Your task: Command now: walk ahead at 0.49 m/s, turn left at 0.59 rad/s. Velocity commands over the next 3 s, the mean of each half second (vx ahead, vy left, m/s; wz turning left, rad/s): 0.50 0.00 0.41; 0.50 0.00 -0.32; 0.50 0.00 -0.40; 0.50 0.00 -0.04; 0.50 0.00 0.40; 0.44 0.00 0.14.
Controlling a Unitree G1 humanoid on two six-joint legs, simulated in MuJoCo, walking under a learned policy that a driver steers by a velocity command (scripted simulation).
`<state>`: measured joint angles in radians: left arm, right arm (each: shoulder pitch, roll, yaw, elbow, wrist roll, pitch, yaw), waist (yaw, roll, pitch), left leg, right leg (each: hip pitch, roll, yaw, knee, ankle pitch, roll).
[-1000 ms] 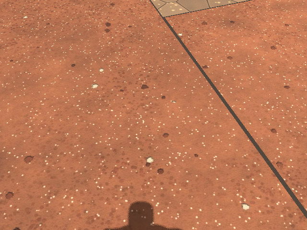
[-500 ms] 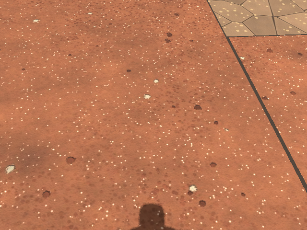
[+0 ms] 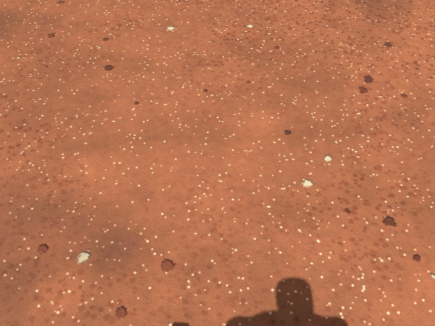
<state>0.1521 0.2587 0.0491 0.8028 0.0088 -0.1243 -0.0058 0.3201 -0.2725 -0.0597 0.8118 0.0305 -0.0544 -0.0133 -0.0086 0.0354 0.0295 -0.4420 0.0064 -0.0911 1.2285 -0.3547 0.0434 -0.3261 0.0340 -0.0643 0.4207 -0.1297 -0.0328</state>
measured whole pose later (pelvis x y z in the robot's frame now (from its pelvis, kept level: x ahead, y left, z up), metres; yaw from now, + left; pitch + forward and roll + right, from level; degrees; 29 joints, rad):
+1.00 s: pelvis +0.55 +0.08 -0.02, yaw -2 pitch +3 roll +1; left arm 0.11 0.27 0.06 0.72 -0.02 -0.06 -0.05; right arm 0.30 -0.27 -0.06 0.83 0.00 -0.07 -0.02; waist -0.02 -0.01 0.05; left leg -0.14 0.04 0.09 0.99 -0.49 -0.02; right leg -0.53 0.05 -0.06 0.65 -0.17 -0.12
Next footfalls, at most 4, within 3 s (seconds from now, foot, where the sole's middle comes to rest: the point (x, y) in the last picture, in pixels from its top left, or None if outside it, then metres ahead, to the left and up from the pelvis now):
0.38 left None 0.34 0.20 -0.77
0.94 right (223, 257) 0.68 0.01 -0.77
1.44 left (181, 182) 0.99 0.16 -0.77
1.96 right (259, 140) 1.20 -0.14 -0.77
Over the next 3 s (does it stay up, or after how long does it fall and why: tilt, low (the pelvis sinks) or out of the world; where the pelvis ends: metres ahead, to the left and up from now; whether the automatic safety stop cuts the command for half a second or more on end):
stays up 1.63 -0.04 -0.01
